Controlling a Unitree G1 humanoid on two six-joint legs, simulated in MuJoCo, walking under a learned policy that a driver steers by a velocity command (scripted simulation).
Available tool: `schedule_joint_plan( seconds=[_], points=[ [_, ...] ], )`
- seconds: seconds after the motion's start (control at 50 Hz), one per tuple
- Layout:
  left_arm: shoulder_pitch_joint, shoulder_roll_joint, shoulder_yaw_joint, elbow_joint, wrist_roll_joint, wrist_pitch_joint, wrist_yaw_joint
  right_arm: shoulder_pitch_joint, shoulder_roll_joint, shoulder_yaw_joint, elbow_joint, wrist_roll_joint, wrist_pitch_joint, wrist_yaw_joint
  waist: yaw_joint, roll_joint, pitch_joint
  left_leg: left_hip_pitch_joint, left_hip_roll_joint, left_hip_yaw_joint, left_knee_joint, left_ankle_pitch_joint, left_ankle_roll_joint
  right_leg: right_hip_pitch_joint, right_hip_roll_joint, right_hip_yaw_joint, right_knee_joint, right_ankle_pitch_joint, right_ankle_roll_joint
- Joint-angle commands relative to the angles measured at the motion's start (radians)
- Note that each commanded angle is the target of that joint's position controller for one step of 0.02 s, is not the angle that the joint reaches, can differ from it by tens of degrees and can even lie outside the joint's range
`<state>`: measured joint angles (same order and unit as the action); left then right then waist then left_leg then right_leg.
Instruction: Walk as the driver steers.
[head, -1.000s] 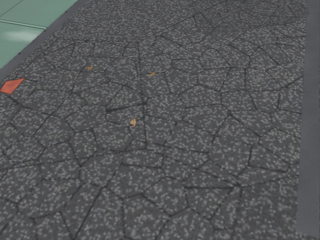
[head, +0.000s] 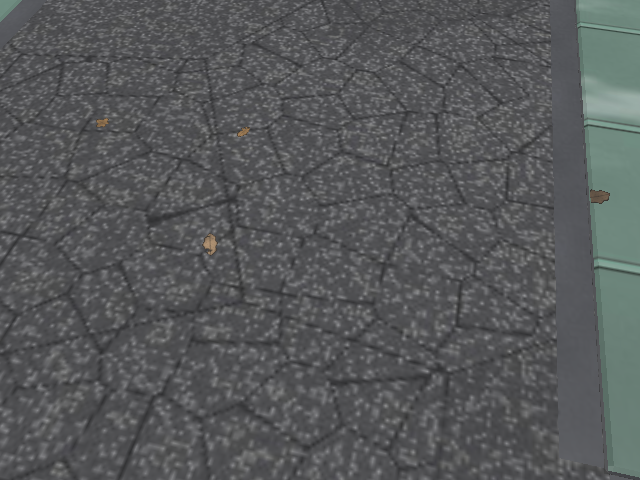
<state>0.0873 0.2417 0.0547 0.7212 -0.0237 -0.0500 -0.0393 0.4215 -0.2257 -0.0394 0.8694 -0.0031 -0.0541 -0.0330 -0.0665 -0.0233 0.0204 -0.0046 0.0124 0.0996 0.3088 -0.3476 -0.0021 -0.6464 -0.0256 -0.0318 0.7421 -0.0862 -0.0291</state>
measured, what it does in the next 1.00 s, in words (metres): walks ahead, turning right: right foot, then left foot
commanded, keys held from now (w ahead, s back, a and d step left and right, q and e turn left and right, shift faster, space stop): e+shift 0.28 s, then shift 0.26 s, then w+shift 0.20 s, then w+q+shift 0.26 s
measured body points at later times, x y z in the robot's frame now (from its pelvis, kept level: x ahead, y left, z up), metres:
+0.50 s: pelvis +0.12 +0.00 -0.01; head +0.15 -0.02 +0.44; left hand +0.37 +0.20 -0.09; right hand +0.19 -0.30 -0.11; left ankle +0.23 +0.12 -0.71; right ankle +0.17 -0.10 -0.74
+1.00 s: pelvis +0.24 -0.07 -0.01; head +0.26 -0.07 +0.44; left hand +0.49 +0.11 -0.09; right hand +0.17 -0.34 -0.13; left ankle +0.21 +0.10 -0.71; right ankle +0.21 -0.18 -0.74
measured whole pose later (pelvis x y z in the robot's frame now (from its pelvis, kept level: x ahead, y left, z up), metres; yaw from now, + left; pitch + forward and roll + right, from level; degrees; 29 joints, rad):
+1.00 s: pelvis +0.24 -0.07 -0.01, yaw -16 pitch +4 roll +0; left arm 0.16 0.26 0.03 0.64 0.05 -0.07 -0.01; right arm 0.45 -0.28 -0.09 0.77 0.00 -0.02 0.02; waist -0.05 0.01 -0.05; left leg -0.31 -0.01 -0.14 0.76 -0.43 0.06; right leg -0.33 0.00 -0.02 0.52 -0.28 0.00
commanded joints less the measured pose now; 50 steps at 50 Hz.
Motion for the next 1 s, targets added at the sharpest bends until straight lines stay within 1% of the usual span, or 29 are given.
schedule_joint_plan(
  seconds=[0.02,0.06,0.08,0.1,0.12,0.14,0.16,0.18,0.2,0.24,0.3,0.36,0.48,0.54,0.56,0.58,0.6,0.62,0.66,0.7,0.76,0.78,0.8,0.84,0.9,0.94,0.96,0.98,1.0],
  points=[
    [-0.022,0.080,0.023,-0.104,0.006,0.010,-0.020,-0.106,-0.214,-0.056,-0.088,0.022,-0.003,-0.029,0.065,0.179,-0.044,-0.103,0.211,0.010,0.062,0.804,0.085,0.202,0.033,-0.036,-0.082,0.044,-0.017],
    [0.105,0.133,0.052,-0.081,0.011,0.015,-0.024,-0.153,-0.223,-0.065,-0.117,0.031,0.008,-0.039,0.127,0.139,-0.097,-0.120,0.196,0.037,0.268,0.890,0.059,0.343,0.083,-0.059,-0.146,0.018,-0.065],
    [0.229,0.181,0.078,-0.048,0.014,0.016,-0.010,-0.157,-0.208,-0.060,-0.132,0.026,0.010,-0.038,0.181,0.077,-0.151,-0.201,0.140,0.046,0.478,0.795,0.021,0.515,0.109,-0.027,-0.219,0.075,-0.109],
    [0.277,0.263,0.096,-0.051,0.010,0.023,0.020,-0.107,-0.125,-0.033,-0.155,-0.021,0.005,-0.023,0.158,-0.154,-0.204,-0.449,0.038,0.053,0.822,0.121,-0.043,0.735,-0.077,0.249,-0.243,0.385,-0.191],
    [0.235,0.343,0.096,-0.109,0.040,0.017,0.024,-0.006,-0.077,-0.009,-0.198,-0.032,-0.008,-0.006,0.073,-0.286,-0.374,-0.701,-0.143,-0.119,1.161,-0.385,-0.072,0.921,-0.332,0.811,-0.337,0.383,-0.439],
    [0.204,0.283,0.090,-0.135,0.039,0.016,0.022,-0.041,-0.152,-0.022,-0.201,-0.003,-0.024,0.012,0.125,-0.164,-0.426,-0.753,-0.078,-0.265,1.211,-0.271,-0.045,0.880,-0.313,0.812,-0.425,0.097,-0.427],
    [0.141,0.225,0.074,-0.149,0.025,0.015,0.028,-0.128,-0.180,-0.026,-0.227,0.016,-0.025,0.012,0.113,-0.086,-0.290,-0.785,-0.048,-0.251,1.162,-0.169,-0.025,0.757,-0.257,0.702,-0.439,-0.070,-0.357],
    [0.084,0.191,0.063,-0.158,0.005,0.021,0.034,-0.159,-0.178,-0.029,-0.222,0.003,-0.017,0.002,0.075,0.021,-0.188,-0.761,-0.004,-0.245,1.068,-0.090,-0.027,0.594,-0.193,0.601,-0.461,-0.140,-0.288],
    [0.037,0.175,0.056,-0.174,0.004,0.027,0.038,-0.177,-0.190,-0.035,-0.227,-0.013,-0.004,-0.011,0.050,0.024,-0.147,-0.703,0.017,-0.246,0.972,-0.047,-0.029,0.467,-0.144,0.542,-0.468,-0.150,-0.252],
    [-0.004,0.187,0.062,-0.190,0.021,0.042,0.046,-0.179,-0.173,-0.037,-0.236,-0.028,0.018,-0.010,0.017,-0.019,-0.112,-0.587,0.001,-0.215,0.864,-0.004,-0.035,0.294,-0.067,0.462,-0.477,-0.074,-0.226],
    [0.017,0.210,0.071,-0.190,0.020,0.059,0.067,-0.195,-0.134,-0.028,-0.244,-0.026,0.029,-0.012,0.021,-0.037,-0.143,-0.557,-0.030,-0.205,0.725,0.026,-0.066,0.265,-0.044,0.439,-0.442,-0.004,-0.223],
    [0.031,0.196,0.063,-0.188,0.015,0.074,0.083,-0.226,-0.127,-0.023,-0.251,-0.018,0.039,-0.013,0.049,-0.072,-0.165,-0.538,-0.016,-0.206,0.646,0.099,-0.087,0.268,-0.040,0.439,-0.415,-0.109,-0.197],
    [0.067,0.175,0.043,-0.179,0.030,0.091,0.073,-0.294,-0.129,-0.019,-0.284,-0.007,0.023,0.001,0.107,-0.117,-0.150,-0.441,-0.008,-0.180,0.465,0.036,-0.062,0.324,-0.075,0.510,-0.359,-0.113,-0.191],
    [0.075,0.141,0.025,-0.168,0.019,0.096,0.070,-0.236,-0.119,-0.026,-0.270,-0.009,0.009,0.018,0.059,-0.106,-0.128,-0.245,-0.008,-0.155,0.146,0.155,-0.008,0.314,-0.031,0.504,-0.290,-0.091,-0.134],
    [0.134,0.083,0.005,-0.157,0.026,0.091,0.068,-0.189,-0.152,-0.029,-0.267,-0.033,0.007,0.019,0.068,0.018,-0.179,-0.121,0.131,-0.293,0.058,0.100,0.041,0.243,0.043,0.419,-0.175,-0.403,-0.064],
    [0.133,0.087,0.009,-0.178,0.013,0.076,0.062,-0.134,-0.221,-0.051,-0.235,-0.046,0.012,0.020,0.085,0.273,-0.127,-0.075,0.252,-0.514,-0.025,-0.214,0.168,0.039,0.187,0.191,-0.004,-0.515,-0.013],
    [0.052,0.166,0.031,-0.202,0.004,0.050,0.059,-0.089,-0.258,-0.072,-0.230,-0.040,0.006,0.024,0.016,0.322,-0.051,-0.126,0.360,-0.773,-0.155,-0.545,0.262,-0.104,0.139,0.189,0.188,-0.470,0.011],
    [0.024,0.209,0.050,-0.197,-0.009,0.035,0.054,-0.115,-0.251,-0.072,-0.234,-0.022,-0.001,0.014,0.032,0.257,0.018,-0.145,0.358,-0.770,-0.163,-0.551,0.248,-0.162,0.094,0.205,0.277,-0.382,0.010],
    [0.066,0.176,0.045,-0.157,0.013,0.023,0.040,-0.122,-0.214,-0.061,-0.230,0.010,-0.011,0.000,0.052,0.183,0.006,-0.097,0.290,-0.629,-0.148,-0.414,0.189,-0.192,0.040,0.135,0.351,-0.241,0.030],
    [0.066,0.114,0.031,-0.141,0.024,0.007,0.031,-0.081,-0.191,-0.052,-0.216,0.012,-0.022,0.004,0.043,0.155,-0.003,-0.125,0.230,-0.512,-0.159,-0.315,0.161,-0.154,0.020,0.075,0.386,-0.147,0.032],
    [-0.002,0.072,0.017,-0.151,0.015,-0.017,0.036,-0.029,-0.165,-0.044,-0.206,0.015,-0.027,0.012,0.006,0.167,0.007,-0.162,0.186,-0.426,-0.180,-0.204,0.171,-0.097,0.001,0.031,0.266,-0.085,0.041],
    [-0.023,0.076,0.009,-0.159,0.110,0.016,-0.007,0.001,-0.197,-0.059,-0.178,-0.024,-0.007,0.038,0.006,0.130,0.016,-0.220,0.137,-0.397,-0.184,-0.209,0.163,-0.031,0.020,-0.002,0.196,-0.110,0.054],
    [-0.022,0.057,0.006,-0.160,0.097,0.026,-0.028,-0.010,-0.210,-0.068,-0.180,-0.022,0.003,0.048,0.008,0.188,0.025,-0.248,0.121,-0.379,-0.181,-0.180,0.162,0.030,0.033,-0.012,0.110,-0.123,0.063],
    [-0.018,0.063,0.003,-0.158,0.061,0.027,-0.039,-0.034,-0.229,-0.078,-0.185,-0.017,0.011,0.057,0.014,0.237,0.017,-0.307,0.106,-0.363,-0.171,-0.157,0.167,0.174,0.059,-0.027,-0.046,-0.184,0.078],
    [0.012,0.094,0.008,-0.157,0.045,0.010,-0.007,-0.058,-0.239,-0.087,-0.186,-0.014,0.019,0.055,0.048,0.207,0.021,-0.356,0.142,-0.437,-0.104,-0.171,0.184,0.356,0.056,-0.007,-0.226,-0.206,0.063],
    [0.191,0.130,0.019,-0.099,0.047,-0.018,0.034,-0.092,-0.185,-0.078,-0.194,-0.008,0.018,0.051,0.138,0.094,-0.033,-0.527,0.078,-0.409,0.084,-0.151,0.151,0.697,0.029,0.013,-0.318,-0.145,0.037],
    [0.359,0.203,0.037,-0.073,0.061,-0.034,0.053,-0.124,-0.111,-0.058,-0.216,-0.004,0.005,0.053,0.227,-0.067,-0.130,-0.664,-0.025,-0.296,0.390,-0.171,0.120,0.908,-0.163,0.224,-0.382,-0.375,0.023],
    [0.423,0.343,0.063,-0.076,0.088,-0.029,0.063,-0.179,-0.025,-0.031,-0.293,0.024,-0.012,0.051,0.245,-0.296,-0.164,-0.912,-0.100,-0.181,0.664,-0.206,0.099,0.994,-0.416,0.608,-0.525,-0.715,-0.033],
    [0.371,0.321,0.068,-0.073,0.086,-0.028,0.065,-0.206,-0.075,-0.032,-0.301,0.008,-0.004,0.048,0.214,-0.206,-0.122,-0.980,-0.018,-0.206,0.820,-0.105,0.110,0.874,-0.464,0.743,-0.564,-0.815,-0.097]
  ],
)
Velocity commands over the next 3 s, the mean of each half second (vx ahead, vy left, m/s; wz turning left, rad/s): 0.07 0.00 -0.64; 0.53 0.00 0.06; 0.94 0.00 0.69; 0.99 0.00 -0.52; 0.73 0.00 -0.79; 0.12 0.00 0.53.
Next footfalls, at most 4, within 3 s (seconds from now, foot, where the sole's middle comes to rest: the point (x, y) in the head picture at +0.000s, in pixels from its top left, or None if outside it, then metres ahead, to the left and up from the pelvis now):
0.10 right None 0.21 -0.10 -0.77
0.56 left None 0.25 0.10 -0.77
0.96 right None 0.24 -0.19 -0.77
1.40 left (323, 374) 0.69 -0.03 -0.77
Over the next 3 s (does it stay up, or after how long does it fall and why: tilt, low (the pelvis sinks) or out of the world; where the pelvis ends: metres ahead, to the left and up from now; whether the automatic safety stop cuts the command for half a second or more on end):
stays up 1.60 -0.18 -0.01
